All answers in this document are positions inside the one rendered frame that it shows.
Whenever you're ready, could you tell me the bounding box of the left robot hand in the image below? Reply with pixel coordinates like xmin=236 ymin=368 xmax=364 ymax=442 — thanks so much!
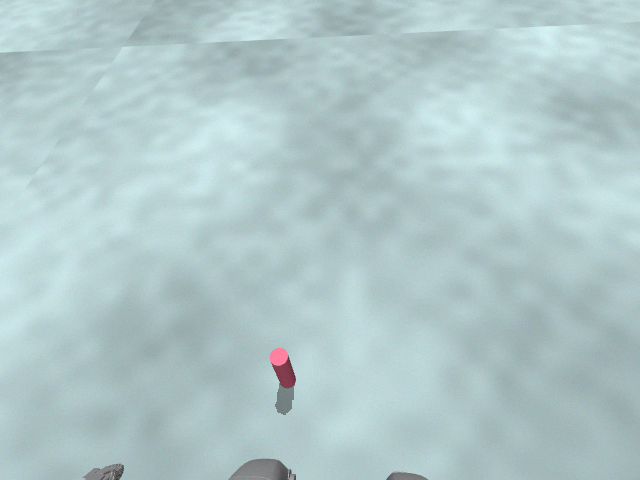
xmin=82 ymin=464 xmax=124 ymax=480

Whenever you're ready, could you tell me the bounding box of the can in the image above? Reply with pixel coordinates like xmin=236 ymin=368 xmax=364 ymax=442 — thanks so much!
xmin=270 ymin=348 xmax=296 ymax=388

